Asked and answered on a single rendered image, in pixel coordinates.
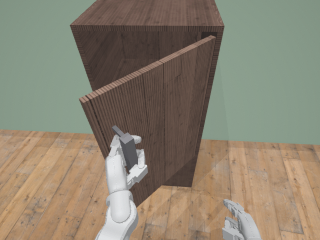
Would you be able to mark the robot left hand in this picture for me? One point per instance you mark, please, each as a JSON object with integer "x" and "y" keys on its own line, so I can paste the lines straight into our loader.
{"x": 115, "y": 170}

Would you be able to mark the left robot forearm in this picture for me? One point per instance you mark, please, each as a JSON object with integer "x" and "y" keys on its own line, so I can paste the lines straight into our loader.
{"x": 121, "y": 217}

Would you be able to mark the handle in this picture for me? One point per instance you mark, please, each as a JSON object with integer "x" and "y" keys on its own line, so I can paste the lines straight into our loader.
{"x": 128, "y": 147}

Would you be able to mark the robot right hand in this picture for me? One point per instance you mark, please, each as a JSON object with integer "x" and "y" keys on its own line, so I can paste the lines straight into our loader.
{"x": 242, "y": 229}

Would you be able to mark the cupboard door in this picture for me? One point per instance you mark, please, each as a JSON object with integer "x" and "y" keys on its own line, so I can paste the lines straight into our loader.
{"x": 163, "y": 104}

